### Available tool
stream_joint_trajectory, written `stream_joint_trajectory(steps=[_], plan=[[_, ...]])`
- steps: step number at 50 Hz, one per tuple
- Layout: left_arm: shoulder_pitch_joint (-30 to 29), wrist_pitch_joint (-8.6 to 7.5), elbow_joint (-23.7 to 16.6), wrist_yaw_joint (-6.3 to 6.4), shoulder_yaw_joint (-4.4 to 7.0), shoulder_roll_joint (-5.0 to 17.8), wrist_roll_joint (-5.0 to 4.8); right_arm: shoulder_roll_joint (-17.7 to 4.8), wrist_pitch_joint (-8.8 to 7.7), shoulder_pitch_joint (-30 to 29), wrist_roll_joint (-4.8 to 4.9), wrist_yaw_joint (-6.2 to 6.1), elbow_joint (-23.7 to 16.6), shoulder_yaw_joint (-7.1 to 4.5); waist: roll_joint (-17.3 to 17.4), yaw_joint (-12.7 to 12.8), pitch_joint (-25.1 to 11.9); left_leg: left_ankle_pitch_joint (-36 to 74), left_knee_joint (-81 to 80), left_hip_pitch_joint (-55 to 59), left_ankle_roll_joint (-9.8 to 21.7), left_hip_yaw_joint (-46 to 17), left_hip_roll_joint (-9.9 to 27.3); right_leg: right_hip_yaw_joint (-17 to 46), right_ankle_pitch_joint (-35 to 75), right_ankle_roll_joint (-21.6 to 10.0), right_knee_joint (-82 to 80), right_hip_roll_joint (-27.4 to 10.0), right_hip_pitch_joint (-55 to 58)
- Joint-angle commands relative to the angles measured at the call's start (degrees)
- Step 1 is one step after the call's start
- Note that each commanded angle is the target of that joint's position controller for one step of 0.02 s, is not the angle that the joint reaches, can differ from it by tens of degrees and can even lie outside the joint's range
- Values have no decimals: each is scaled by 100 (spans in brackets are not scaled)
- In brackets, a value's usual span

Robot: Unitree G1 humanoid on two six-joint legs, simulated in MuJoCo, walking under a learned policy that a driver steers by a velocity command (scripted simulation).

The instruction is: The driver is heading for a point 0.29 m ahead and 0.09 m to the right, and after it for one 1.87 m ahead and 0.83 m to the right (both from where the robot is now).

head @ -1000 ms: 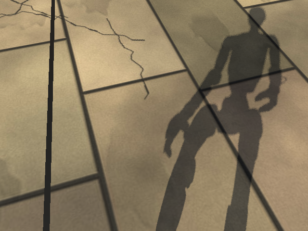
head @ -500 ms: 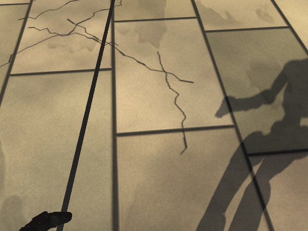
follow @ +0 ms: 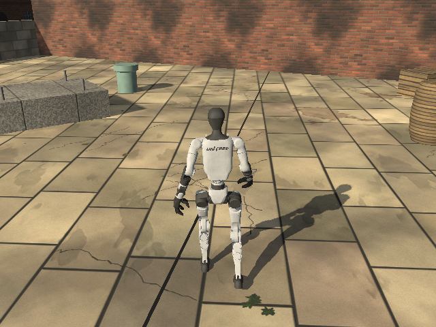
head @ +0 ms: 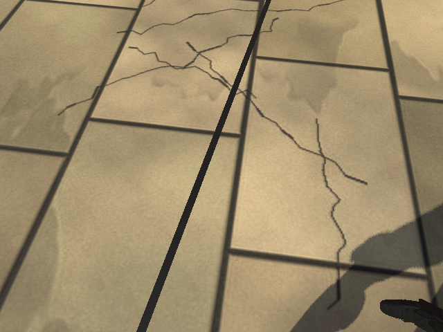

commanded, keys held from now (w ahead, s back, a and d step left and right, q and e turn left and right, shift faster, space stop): no key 0.06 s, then e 0.42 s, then w+e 0.52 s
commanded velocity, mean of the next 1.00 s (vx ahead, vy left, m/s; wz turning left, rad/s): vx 0.27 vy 0.00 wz -0.41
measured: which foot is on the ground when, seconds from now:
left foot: down 0.00-0.44, up 0.46-0.82, down 0.84-1.00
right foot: up 0.00-0.40, down 0.42-0.84, up 0.86-1.00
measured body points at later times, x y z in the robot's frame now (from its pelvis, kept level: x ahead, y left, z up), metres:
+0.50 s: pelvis +0.17 -0.02 +0.00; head +0.21 -0.05 +0.45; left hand +0.38 +0.22 -0.09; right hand +0.24 -0.32 -0.12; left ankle +0.10 +0.11 -0.67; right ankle +0.23 -0.12 -0.73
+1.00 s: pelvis +0.30 -0.02 +0.02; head +0.32 +0.00 +0.47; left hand +0.56 +0.16 -0.08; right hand +0.24 -0.31 -0.08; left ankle +0.32 +0.10 -0.72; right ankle +0.26 -0.16 -0.65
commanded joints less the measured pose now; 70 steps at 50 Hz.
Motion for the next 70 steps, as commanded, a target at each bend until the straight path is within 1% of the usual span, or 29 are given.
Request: stream_joint_trajectory(steps=[1, 4, 7, 13, 19, 21, 22, 23, 24, 25, 26, 28, 30, 38, 41, 42, 43, 44, 46, 48, 53, 61, 63, 65, 66, 67, 68, 69, 70], plan=[[-308, -307, -683, -35, 83, 758, -121, -1120, 6, 1897, -9, -53, 159, -352, 1029, -1004, -1233, -129, -1401, 4179, 1430, -3403, 2061, 514, -286, -146, 3058, -53, -3878], [-475, -156, -628, 19, 111, 625, 49, -620, -29, 937, -92, -2, 78, -203, 461, -404, -547, 2689, -1525, 2314, 1082, -1568, 1420, 411, 443, -2, 2266, -486, -2909], [-249, 107, -538, 57, 54, 288, 20, -680, -147, 751, -135, -39, 248, -237, 482, -152, -506, 3503, -1821, 1590, 1102, -791, 1370, 431, 886, 169, 1690, -372, -2292], [-1167, 171, -934, -47, 21, 243, 66, -959, -5, 766, -120, -276, 491, -315, 510, -430, -429, 3151, -1891, 1737, 861, 158, 1256, 211, 2523, 133, -136, -207, -2027], [-1416, 264, -1355, -231, 162, 426, 86, -1100, 273, 740, 79, -394, 616, -399, 541, -450, -361, 2763, -898, 2398, 616, 151, 1580, -48, 1632, -196, -900, -37, -2053], [-801, 241, -1257, -199, 322, 710, 114, -1000, 330, 928, 86, -432, 654, -387, 130, -206, -690, 2685, 419, 2143, 165, 495, 1081, -67, 2941, -510, -1810, 233, -873], [-389, 249, -1291, -74, 495, 1329, 153, -826, 294, 993, -114, -422, 502, -316, -926, -151, -1109, 1018, 1977, 1051, -296, 778, 529, 1374, 5653, -997, -1778, -753, 308], [-357, 263, -1403, -46, 515, 1655, 235, -494, 260, 1257, -255, -358, 337, -185, -1733, -376, -1662, -3336, 3684, -703, -648, 264, -466, 3329, 6821, -2325, -1795, -1990, 1584], [-364, 263, -1489, -74, 406, 1211, 188, -749, 262, 1030, -127, -282, 410, -229, -951, -90, -2090, -3277, 4160, -888, -583, -706, -249, 3272, 5715, -2326, -2033, -1852, 1498], [-647, 242, -1537, -74, 367, 1016, 108, -850, 281, 806, 32, -251, 348, -267, -653, -175, -1606, -2783, 4099, -1184, -490, -716, -61, 2749, 4202, -2018, -2189, -1523, 1085], [-806, 264, -1528, -46, 345, 872, -15, -834, 298, 706, 11, -273, 379, -284, -250, -266, -1241, -2299, 3661, -1292, -452, -676, 133, 2549, 2304, -1684, -2462, -1221, 659], [-1127, 327, -1631, 35, 296, 785, 1, -907, 335, 463, -60, -298, 280, -334, -568, -421, -713, -1646, 2858, -906, -428, -571, 224, 2483, 60, -1439, -3033, -871, -385], [-1181, 311, -1734, 123, 319, 829, 102, -777, 258, 475, -57, -277, 265, -310, -807, -451, -614, -1367, 2238, -602, -470, -490, 98, 2404, -18, -1437, -3233, -703, -699], [-822, 330, -1815, 171, 399, 1006, 5, -684, -50, 221, 62, -151, 175, -261, -880, -278, -579, -1008, 275, 397, -502, -462, -208, 2682, -334, -1348, -2957, -558, -964], [-969, 394, -1888, 162, 326, 811, -10, -688, -158, 714, 98, -130, 316, -311, -748, -654, -478, -523, -733, 1586, -319, -400, -163, 2727, -723, -1080, -2545, -257, -1551], [-1068, 385, -1947, 159, 256, 584, 2, -852, -172, 1187, 78, -167, 436, -378, -542, -874, -542, -659, -950, 2414, -167, -705, 273, 2504, -834, -829, -1960, -26, -2193], [-1051, 363, -1992, 152, 108, 40, 20, -1190, -158, 1870, -36, -224, 546, -449, 373, -1020, -809, -1683, -1410, 3188, 171, -1918, 1468, 1579, -877, -422, -120, 559, -2935], [-1134, 264, -2350, 128, 128, 180, -67, -1658, -128, 1907, -230, -165, 595, -549, 1456, -821, -306, -3337, -2123, 3069, 792, -3925, 2340, 1024, -674, -386, 868, 791, -4310], [-1054, 209, -2179, 77, 277, 753, -26, -1041, -146, 1341, -46, -205, 420, -410, 1066, -672, 243, -3365, -2147, 2818, 786, -3320, 2071, 1056, 215, -246, 1820, 206, -4784], [-984, 210, -2062, 29, 288, 651, 18, -860, -115, 1190, -39, -239, 387, -332, 819, -615, 250, -2098, -2198, 2677, 509, -2280, 1666, 937, 895, -98, 2006, 30, -4574], [-1353, 215, -2202, -51, 194, 303, -24, -847, -149, 1504, -134, -259, 560, -301, 624, -770, 213, -16, -2320, 2459, 494, -699, 1362, 639, 2055, 135, 1811, -108, -4217], [-2399, 148, -2542, -328, 27, 6, -63, -1173, -6, 2006, 74, -204, 947, -347, 537, -1047, 634, 1063, -2278, 2796, 464, 220, 1578, -116, 2187, -200, -522, -28, -3205], [-2263, 133, -2563, -350, 103, 187, -27, -1353, 40, 2007, 146, -188, 1020, -388, 687, -788, 443, 2997, -1789, 3030, 423, 386, 1660, -349, 1681, -475, -864, 269, -2512], [-934, 154, -2223, -294, 353, 619, -12, -1459, 85, 1948, 172, -232, 1078, -389, 736, 73, -434, 4919, -166, 2855, 236, 738, 1520, -545, 2002, -846, -1419, 685, -483], [-56, 211, -1999, -183, 504, 936, -4, -1333, 39, 1948, 115, -261, 1009, -325, 595, 498, -955, 4047, 1134, 1708, 36, 805, 1343, -20, 2275, -1019, -1277, 405, 1229], [369, 211, -1880, -91, 593, 1629, 37, -550, -69, 2373, -122, -189, 677, -58, -998, 146, -1861, -743, 3543, -792, -333, 709, 496, 2839, 1954, -1857, -1276, -1354, 3594], [608, 168, -1923, -94, 479, 1340, 56, -769, -252, 2291, 22, -129, 788, -59, -953, 332, -2945, -2697, 4568, -1230, -336, -552, 34, 4773, 1632, -2338, -2248, -2080, 3736], [320, 115, -1812, -140, 362, 1022, 103, -1135, -296, 1588, 270, -104, 569, -205, -648, 379, -2048, -2278, 4768, -1725, -297, -697, 335, 3706, 1930, -1986, -2372, -1774, 3122], [-33, 83, -1756, -140, 308, 866, 47, -1035, -321, 1274, 265, -123, 453, -154, -553, 183, -1229, -1817, 4418, -1768, -244, -558, 568, 2798, 2355, -1764, -2425, -1492, 2138]])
